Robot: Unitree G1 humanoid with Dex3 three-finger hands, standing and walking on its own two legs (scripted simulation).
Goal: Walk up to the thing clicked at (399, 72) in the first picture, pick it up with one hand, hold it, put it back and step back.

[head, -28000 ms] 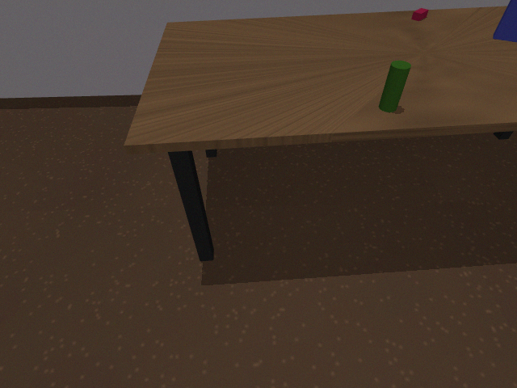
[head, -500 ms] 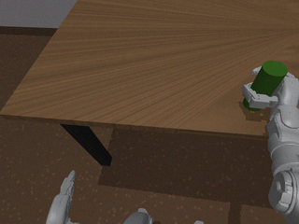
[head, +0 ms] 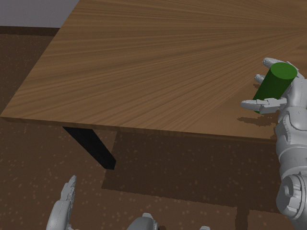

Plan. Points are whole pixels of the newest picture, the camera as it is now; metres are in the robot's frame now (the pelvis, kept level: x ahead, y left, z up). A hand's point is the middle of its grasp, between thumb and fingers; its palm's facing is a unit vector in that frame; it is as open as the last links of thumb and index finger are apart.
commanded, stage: withdraw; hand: right
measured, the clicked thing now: (270, 90) +0.47 -0.21 +0.08
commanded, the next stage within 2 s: rise in 0.34 s
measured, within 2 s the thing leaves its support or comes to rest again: neither
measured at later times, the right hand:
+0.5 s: hand out of the picture +0.48 -0.27 +0.21, palm faces +0.22 +0.97 -0.06, open 16.6 cm
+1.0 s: hand out of the picture +0.39 -0.38 +0.17, palm faces +0.51 +0.78 -0.37, open 17.5 cm
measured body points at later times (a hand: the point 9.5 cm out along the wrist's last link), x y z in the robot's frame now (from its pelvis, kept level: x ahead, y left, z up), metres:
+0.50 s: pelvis +0.01 -0.01 +0.03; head +0.06 +0.00 +0.47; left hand +0.16 +0.25 -0.04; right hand +0.46 -0.32 +0.21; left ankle +0.04 +0.11 -0.68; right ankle -0.01 -0.10 -0.68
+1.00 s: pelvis +0.03 -0.01 +0.05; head +0.05 +0.01 +0.50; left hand +0.20 +0.24 -0.02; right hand +0.36 -0.41 +0.19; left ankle +0.04 +0.11 -0.68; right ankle -0.01 -0.10 -0.68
